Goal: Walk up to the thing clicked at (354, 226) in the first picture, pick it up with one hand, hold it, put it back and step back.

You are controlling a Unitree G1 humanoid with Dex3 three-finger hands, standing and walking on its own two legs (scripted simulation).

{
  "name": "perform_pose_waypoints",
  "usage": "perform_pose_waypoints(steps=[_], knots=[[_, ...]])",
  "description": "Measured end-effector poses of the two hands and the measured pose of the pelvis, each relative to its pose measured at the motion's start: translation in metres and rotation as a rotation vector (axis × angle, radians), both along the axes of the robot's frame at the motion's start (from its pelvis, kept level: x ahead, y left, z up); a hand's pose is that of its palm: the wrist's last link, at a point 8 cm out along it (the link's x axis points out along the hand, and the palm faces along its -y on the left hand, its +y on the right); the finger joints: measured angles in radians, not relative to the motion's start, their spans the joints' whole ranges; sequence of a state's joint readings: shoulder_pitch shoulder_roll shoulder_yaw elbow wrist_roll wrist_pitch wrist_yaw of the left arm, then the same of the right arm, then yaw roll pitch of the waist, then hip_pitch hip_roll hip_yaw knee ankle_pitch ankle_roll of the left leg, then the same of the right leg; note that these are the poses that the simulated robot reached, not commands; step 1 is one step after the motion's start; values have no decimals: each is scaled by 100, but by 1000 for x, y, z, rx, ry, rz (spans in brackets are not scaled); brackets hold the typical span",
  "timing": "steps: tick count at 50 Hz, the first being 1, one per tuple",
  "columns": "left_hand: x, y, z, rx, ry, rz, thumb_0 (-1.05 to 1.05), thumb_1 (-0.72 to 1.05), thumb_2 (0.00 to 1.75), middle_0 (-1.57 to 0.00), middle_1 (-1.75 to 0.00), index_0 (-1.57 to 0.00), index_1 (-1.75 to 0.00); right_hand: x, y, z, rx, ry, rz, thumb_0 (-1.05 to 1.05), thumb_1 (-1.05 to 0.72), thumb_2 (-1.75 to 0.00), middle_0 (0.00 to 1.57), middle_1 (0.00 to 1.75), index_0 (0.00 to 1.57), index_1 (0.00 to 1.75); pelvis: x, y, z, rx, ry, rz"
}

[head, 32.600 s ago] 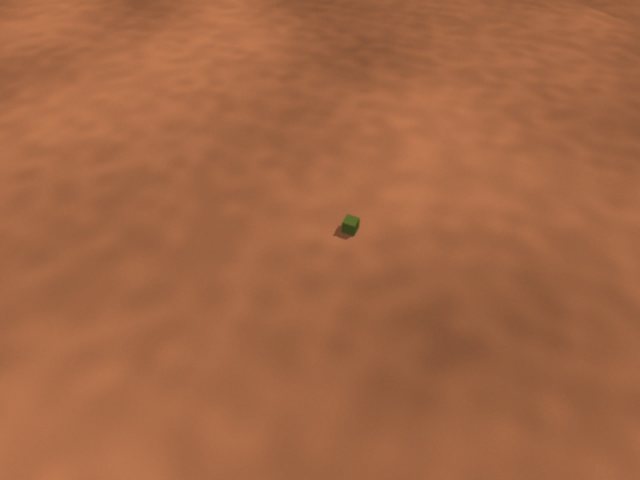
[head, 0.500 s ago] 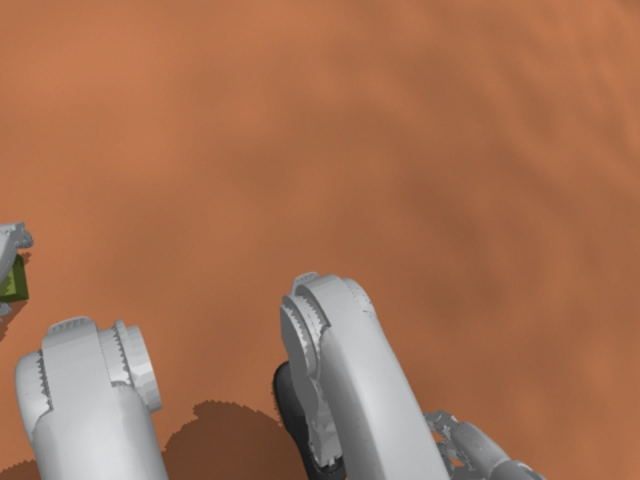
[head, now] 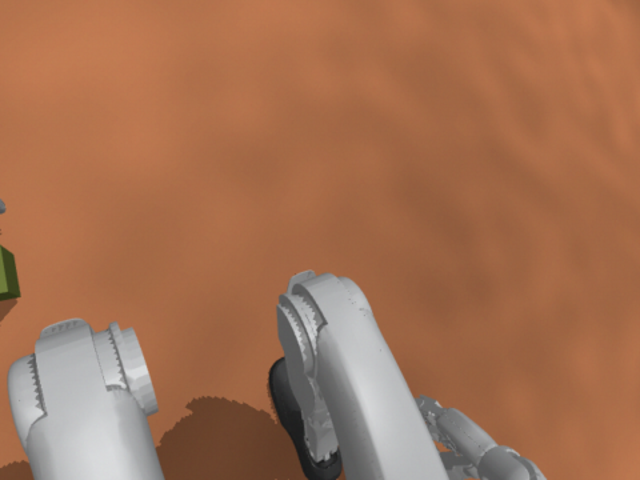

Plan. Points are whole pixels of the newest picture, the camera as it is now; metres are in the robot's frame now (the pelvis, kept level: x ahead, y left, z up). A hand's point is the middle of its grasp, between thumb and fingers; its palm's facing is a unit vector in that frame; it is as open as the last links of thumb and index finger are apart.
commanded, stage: open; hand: left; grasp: from above
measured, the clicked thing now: out of the picture +0.40 +0.30 -0.27
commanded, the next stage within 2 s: withdraw in 0.28 s
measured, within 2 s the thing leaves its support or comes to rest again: neither
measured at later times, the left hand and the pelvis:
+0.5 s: hand out of the picture +0.38 +0.29 -0.23, palm faces -0.40 -0.08 -0.91, open 14.0 cm; pelvis +0.00 +0.00 +0.00, yaw +0 degrees
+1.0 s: hand out of the picture +0.38 +0.33 -0.05, palm faces -0.45 -0.16 -0.88, open 14.2 cm; pelvis -0.01 -0.01 +0.08, yaw +6 degrees
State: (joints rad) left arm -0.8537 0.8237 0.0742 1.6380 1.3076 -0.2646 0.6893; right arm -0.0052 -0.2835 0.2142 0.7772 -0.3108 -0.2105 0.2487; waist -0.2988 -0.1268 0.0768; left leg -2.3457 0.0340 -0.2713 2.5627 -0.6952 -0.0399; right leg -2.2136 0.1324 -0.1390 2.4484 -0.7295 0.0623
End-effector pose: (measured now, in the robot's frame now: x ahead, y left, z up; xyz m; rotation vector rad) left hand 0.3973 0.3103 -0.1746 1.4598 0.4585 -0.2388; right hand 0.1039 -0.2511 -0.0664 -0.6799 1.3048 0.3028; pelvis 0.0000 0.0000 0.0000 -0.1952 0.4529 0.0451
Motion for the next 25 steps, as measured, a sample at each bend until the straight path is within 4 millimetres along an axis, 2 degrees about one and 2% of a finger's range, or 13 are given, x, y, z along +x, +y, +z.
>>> perform_pose_waypoints(steps=[8, 16, 25], knots=[[-3, 6, -3, -21, 53, 12, 0, -51, 107, -11, -95, -9, -96, -11, -3, 0, -13, 37, -14, 0, -90, -90, 20, 30, 20, 30, -1, -1, 0, -1, -11, -2], [-9, -4, -1, -50, 30, -69, 0, -51, 108, -9, -96, -8, -97, -23, -3, -1, -24, 60, -16, 0, -90, -89, 20, 30, 20, 30, -3, -2, -1, 2, -29, -3], [-12, -17, 2, -17, -36, -105, 0, -49, 102, -8, -97, -8, -97, -20, -5, 1, -30, 40, -14, 0, -89, -89, 20, 30, 20, 30, -4, 0, -1, -1, -17, -8]])
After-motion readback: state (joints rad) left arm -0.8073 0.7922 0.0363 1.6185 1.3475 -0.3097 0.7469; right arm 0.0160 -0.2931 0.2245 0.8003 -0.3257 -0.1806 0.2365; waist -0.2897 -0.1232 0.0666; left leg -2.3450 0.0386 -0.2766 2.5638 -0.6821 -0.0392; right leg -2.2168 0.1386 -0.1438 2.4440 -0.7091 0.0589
